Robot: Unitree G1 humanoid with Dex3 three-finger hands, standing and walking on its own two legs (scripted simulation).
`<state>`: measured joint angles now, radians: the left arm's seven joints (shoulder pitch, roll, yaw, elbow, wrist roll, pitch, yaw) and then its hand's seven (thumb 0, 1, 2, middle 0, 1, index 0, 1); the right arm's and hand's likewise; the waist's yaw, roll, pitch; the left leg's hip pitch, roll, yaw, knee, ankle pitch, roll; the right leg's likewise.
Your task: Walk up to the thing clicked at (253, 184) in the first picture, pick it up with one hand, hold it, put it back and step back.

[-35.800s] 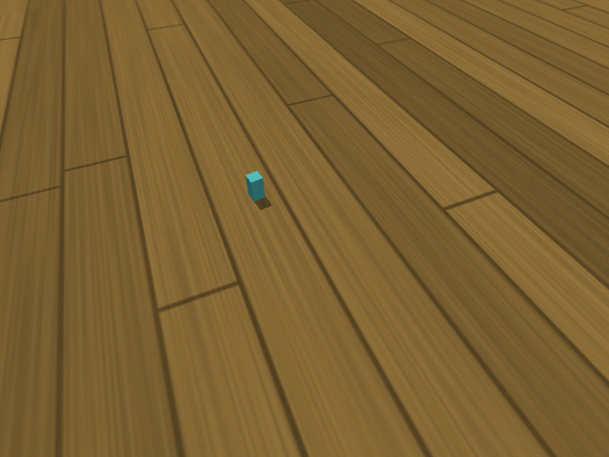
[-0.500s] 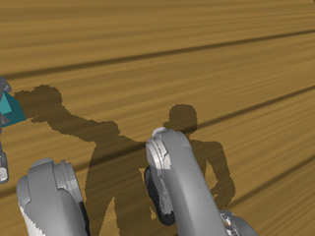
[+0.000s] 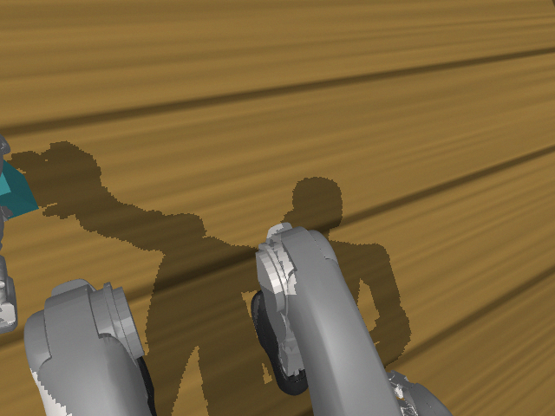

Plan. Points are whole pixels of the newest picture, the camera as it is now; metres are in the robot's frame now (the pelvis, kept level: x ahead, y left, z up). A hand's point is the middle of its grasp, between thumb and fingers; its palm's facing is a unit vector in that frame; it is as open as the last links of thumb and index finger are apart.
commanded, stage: open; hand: left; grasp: from above
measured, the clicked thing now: out of the picture +0.47 +0.30 -0.25
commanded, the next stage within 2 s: withdraw in 0.30 s
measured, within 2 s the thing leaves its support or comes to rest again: neither
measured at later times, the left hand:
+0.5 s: hand out of the picture +0.46 +0.29 -0.20, palm faces -0.42 -0.14 -0.90, open 11.6 cm
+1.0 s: hand out of the picture +0.44 +0.31 -0.02, palm faces -0.46 -0.09 -0.88, open 12.4 cm
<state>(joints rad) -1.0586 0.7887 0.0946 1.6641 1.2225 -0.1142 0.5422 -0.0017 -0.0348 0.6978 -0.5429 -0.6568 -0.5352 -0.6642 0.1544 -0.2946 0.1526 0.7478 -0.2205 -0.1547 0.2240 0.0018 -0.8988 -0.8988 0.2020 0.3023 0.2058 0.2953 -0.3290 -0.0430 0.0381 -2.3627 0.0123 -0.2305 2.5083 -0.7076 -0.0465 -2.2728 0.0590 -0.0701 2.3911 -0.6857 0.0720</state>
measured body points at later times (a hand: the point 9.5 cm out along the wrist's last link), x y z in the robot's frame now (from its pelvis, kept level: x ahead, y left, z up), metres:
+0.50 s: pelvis +0.00 +0.00 +0.00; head +0.25 +0.09 +0.36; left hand +0.48 +0.29 -0.15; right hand +0.04 -0.26 -0.09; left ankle +0.06 +0.14 -0.27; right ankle +0.10 -0.13 -0.27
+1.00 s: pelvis -0.01 +0.00 +0.08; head +0.18 +0.06 +0.48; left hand +0.46 +0.31 +0.03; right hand +0.10 -0.27 -0.03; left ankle +0.06 +0.14 -0.27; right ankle +0.10 -0.13 -0.27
